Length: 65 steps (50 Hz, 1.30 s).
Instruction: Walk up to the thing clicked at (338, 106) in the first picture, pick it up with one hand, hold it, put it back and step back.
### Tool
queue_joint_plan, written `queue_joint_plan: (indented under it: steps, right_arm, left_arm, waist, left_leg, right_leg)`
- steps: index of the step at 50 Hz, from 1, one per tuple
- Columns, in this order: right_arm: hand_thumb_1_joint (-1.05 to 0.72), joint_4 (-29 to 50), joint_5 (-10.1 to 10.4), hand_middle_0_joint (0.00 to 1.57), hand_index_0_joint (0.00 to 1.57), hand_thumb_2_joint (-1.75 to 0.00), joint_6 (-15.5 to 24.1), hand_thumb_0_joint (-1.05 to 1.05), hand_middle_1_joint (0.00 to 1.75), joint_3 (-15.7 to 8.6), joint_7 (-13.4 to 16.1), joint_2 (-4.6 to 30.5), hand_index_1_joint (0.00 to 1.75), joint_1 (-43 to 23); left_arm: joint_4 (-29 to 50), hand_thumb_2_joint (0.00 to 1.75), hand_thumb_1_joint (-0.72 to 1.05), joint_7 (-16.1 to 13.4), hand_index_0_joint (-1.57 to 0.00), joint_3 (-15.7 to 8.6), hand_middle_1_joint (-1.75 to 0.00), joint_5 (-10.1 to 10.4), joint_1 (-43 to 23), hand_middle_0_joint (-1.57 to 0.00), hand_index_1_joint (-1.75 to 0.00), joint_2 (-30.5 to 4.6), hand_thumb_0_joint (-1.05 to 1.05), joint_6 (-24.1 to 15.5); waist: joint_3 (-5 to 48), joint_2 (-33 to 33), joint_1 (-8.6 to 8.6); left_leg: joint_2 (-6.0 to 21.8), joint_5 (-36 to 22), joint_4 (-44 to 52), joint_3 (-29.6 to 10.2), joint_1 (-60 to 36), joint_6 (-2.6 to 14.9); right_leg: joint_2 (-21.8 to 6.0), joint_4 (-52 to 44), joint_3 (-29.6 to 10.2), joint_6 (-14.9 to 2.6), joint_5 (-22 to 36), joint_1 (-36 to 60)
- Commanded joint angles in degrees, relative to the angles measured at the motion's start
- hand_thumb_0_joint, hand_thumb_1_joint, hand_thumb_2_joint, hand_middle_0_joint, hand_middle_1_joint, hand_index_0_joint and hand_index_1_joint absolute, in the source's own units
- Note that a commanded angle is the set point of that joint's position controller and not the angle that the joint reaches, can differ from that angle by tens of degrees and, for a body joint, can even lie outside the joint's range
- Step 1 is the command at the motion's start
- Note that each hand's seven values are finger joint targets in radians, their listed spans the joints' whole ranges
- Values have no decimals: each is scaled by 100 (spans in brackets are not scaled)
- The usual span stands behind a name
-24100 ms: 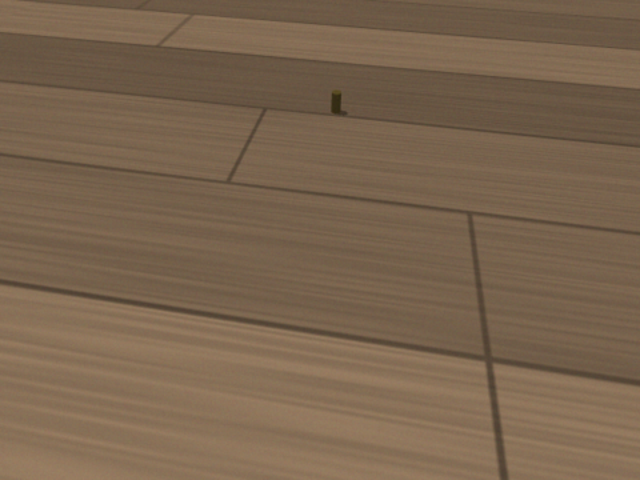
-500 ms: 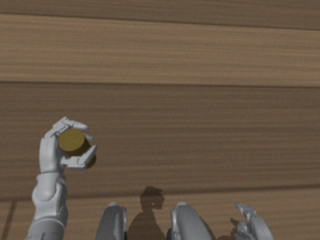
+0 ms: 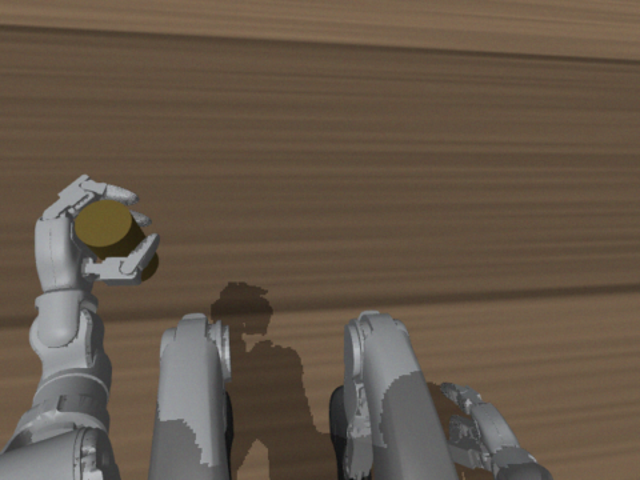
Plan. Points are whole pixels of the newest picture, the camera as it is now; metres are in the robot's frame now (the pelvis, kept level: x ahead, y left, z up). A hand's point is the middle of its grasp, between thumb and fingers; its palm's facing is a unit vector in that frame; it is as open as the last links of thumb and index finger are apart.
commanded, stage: crouch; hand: left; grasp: from the side
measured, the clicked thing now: (122, 245) +0.40 +0.23 -0.07
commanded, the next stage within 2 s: lower in 0.86 s
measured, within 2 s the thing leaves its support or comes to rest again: neither
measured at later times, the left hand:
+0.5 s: hand (138, 252) +0.42 +0.24 -0.16, palm faces +0.18 -0.98 -0.03, open 8.0 cm
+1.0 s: hand (142, 263) +0.42 +0.25 -0.22, palm faces +0.16 -0.99 -0.03, open 7.9 cm
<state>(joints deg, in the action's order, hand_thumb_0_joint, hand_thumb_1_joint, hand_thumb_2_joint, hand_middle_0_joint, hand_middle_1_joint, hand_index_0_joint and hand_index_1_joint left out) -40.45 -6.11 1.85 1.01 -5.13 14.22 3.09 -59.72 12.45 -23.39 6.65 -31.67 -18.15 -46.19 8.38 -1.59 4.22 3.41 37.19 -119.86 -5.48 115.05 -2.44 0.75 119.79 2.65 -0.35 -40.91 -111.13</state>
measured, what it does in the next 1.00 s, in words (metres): lowers itself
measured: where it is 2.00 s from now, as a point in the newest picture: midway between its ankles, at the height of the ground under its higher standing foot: (284, 465)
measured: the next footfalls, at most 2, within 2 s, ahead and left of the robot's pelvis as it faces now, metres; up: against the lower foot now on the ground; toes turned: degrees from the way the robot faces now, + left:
none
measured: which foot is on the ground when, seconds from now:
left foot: down 0.00-1.00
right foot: down 0.00-1.00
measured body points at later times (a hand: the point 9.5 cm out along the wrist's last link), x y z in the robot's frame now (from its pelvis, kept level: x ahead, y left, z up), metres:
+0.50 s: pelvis +0.00 +0.00 -0.10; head +0.21 +0.05 +0.29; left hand +0.41 +0.29 -0.16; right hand +0.11 -0.27 -0.22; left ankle +0.09 +0.14 -0.39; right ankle +0.08 -0.12 -0.39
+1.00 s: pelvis +0.00 +0.01 -0.13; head +0.22 +0.08 +0.25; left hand +0.41 +0.30 -0.21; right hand +0.13 -0.27 -0.23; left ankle +0.09 +0.14 -0.39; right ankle +0.08 -0.12 -0.39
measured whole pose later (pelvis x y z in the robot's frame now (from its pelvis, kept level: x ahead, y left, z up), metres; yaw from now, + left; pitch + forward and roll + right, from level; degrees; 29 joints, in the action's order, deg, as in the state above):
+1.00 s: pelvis +0.00 +0.01 -0.13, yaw -7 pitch +24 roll -8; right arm -40.3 -10.8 -1.2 9.1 -6.6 17.9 -2.6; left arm -58.3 12.5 -29.4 8.6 -29.8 -28.4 -47.7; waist -4.1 -5.6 7.5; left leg 2.6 39.9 -145.9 -13.6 131.1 -3.0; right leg 3.1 141.3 7.4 1.3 -41.9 -124.6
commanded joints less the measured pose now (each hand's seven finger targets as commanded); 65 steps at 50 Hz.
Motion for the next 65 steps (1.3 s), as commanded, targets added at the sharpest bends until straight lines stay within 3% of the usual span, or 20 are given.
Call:
queue_joint_plan:
  steps: [1,2,8,11,16,18,20,22,26,33,38,44,49,51,52,55,57,62,64,65]
  right_arm:
    - [-90,304,-39,20,20,-91,98,0,30,-291,24,1110,30,597]
    - [-90,323,-32,20,20,-91,72,0,30,-279,36,1127,30,597]
    - [-90,271,-60,20,20,-91,39,0,30,-226,56,1274,30,579]
    - [-90,247,-60,20,20,-91,9,0,30,-198,58,1355,30,572]
    - [-89,226,-80,20,20,-91,1,0,30,-124,56,1491,30,534]
    - [-90,196,-118,20,20,-91,-23,0,30,-77,49,1466,30,532]
    - [-90,183,-141,20,20,-91,-42,0,30,-47,47,1518,30,537]
    - [-90,171,-195,20,20,-91,-77,0,30,-10,50,1514,30,469]
    - [-90,198,-262,20,20,-91,-118,0,30,43,24,1580,30,398]
    - [-91,178,-326,20,20,-91,-165,0,30,146,-22,1681,30,305]
    - [-90,227,-381,20,20,-91,-162,0,30,217,-62,1721,30,150]
    - [-91,211,-467,20,20,-91,-218,0,30,281,-82,1870,30,63]
    - [-92,270,-487,20,20,-91,-266,0,30,375,-83,1872,30,-61]
    - [-91,303,-521,20,20,-91,-264,0,30,442,-101,1901,30,-81]
    - [-92,358,-517,20,20,-91,-246,0,30,544,-115,1838,30,-215]
    - [-91,381,-569,20,20,-91,-245,0,30,636,-119,1964,30,-234]
    - [-91,426,-628,20,20,-90,-252,0,30,730,-135,1994,30,-292]
    - [-91,454,-772,20,20,-90,-234,0,30,943,-127,2091,30,-461]
    - [-92,510,-823,20,20,-91,-226,0,30,1056,-132,2121,30,-580]
    - [-92,500,-858,20,20,-91,-218,0,30,1062,-128,2174,30,-589]
  left_arm:
    - [1280,129,33,-88,-125,-534,-137,148,-2032,-125,-138,-1638,0,-632]
    - [1308,128,30,-106,-125,-639,-136,145,-2154,-125,-138,-1770,0,-639]
    - [894,125,30,-3,-124,-508,-133,116,-2076,-123,-134,-1612,0,-486]
    - [778,123,31,78,-123,-463,-132,157,-1904,-123,-132,-1577,0,-406]
    - [950,125,36,93,-123,-743,-133,260,-1781,-123,-134,-1881,0,-424]
    - [1015,125,34,76,-122,-676,-132,276,-1881,-122,-133,-1810,0,-459]
    - [964,128,37,46,-124,-863,-134,273,-1666,-123,-135,-2010,0,-472]
    - [1044,129,38,33,-123,-840,-135,232,-1779,-122,-135,-2094,0,-522]
    - [1130,128,37,38,-125,-931,-136,238,-1519,-124,-136,-2142,0,-545]
    - [1078,128,37,123,-125,-728,-136,348,-1347,-124,-136,-1973,0,-517]
    - [1196,128,39,51,-127,-773,-137,377,-1362,-126,-137,-2091,0,-562]
    - [1358,128,41,12,-126,-735,-136,292,-1184,-125,-136,-2220,0,-642]
    - [1254,125,35,-81,-128,-838,-139,347,-1014,-127,-138,-2336,0,-663]
    - [1009,125,31,-128,-130,-791,-140,350,-1016,-129,-140,-2246,0,-675]
    - [830,124,30,-111,-129,-519,-139,388,-1094,-128,-138,-1985,0,-720]
    - [483,123,33,-165,-127,-849,-136,422,-923,-125,-136,-2380,0,-865]
    - [440,123,35,-157,-130,-815,-138,407,-1020,-128,-137,-2450,0,-1007]
    - [313,123,37,-236,-130,-1140,-138,367,-1176,-128,-137,-3022,0,-1310]
    - [207,121,36,-218,-129,-942,-136,384,-1241,-127,-135,-2825,0,-1401]
    - [261,121,35,-228,-129,-1141,-136,376,-1206,-127,-135,-3098,0,-1449]
  waist:
    - [3673,860,-48]
    - [3696,828,-18]
    - [3422,805,188]
    - [3281,827,179]
    - [3208,870,118]
    - [3123,890,174]
    - [3165,889,110]
    - [3076,938,199]
    - [3115,994,167]
    - [2875,1030,317]
    - [2709,1045,315]
    - [2773,1448,353]
    - [2588,1407,317]
    - [2364,1260,475]
    - [2127,1119,606]
    - [2061,913,561]
    - [2102,990,602]
    - [2122,1261,640]
    - [1981,1356,774]
    - [2034,1475,706]
  left_leg:
    - [-209,-279,854,416,-2050,263]
    - [-203,-213,787,415,-1939,266]
    - [-211,29,377,369,-1499,292]
    - [-212,39,225,334,-1411,290]
    - [-201,-233,-138,280,-1268,279]
    - [-191,-259,-254,259,-1135,273]
    - [-176,-458,-407,256,-1112,270]
    - [-164,-385,-529,261,-914,288]
    - [-132,-455,-630,181,-967,266]
    - [-96,-633,-898,78,-850,251]
    - [-92,-400,-1030,11,-634,263]
    - [-57,-759,-1019,-130,-1143,181]
    - [-57,-625,-1105,-139,-940,196]
    - [-56,-443,-1166,-182,-763,214]
    - [-62,-265,-1218,-207,-531,234]
    - [-49,-311,-1324,-275,-517,247]
    - [-33,-386,-1356,-318,-632,224]
    - [21,-438,-1445,-357,-752,207]
    - [35,-473,-1421,-418,-842,167]
    - [48,-522,-1441,-428,-896,154]
  right_leg:
    - [135,-1275,-75,-151,568,1578]
    - [139,-1202,-43,-146,508,1505]
    - [173,-668,255,-154,434,975]
    - [194,-432,373,-172,469,697]
    - [227,-89,470,-180,759,564]
    - [239,-2,478,-168,791,535]
    - [254,81,473,-157,979,620]
    - [268,101,459,-135,956,669]
    - [300,251,550,-134,1027,650]
    - [356,478,667,-124,1249,564]
    - [368,552,727,-111,1081,505]
    - [367,761,842,-148,1372,383]
    - [391,754,866,-144,1273,371]
    - [404,730,917,-127,1179,334]
    - [407,709,947,-106,1059,321]
    - [443,730,1017,-87,1102,426]
    - [455,781,1050,-83,1155,496]
    - [497,832,1059,-76,1239,706]
    - [487,883,1122,-79,1260,638]
    - [502,909,1120,-91,1326,692]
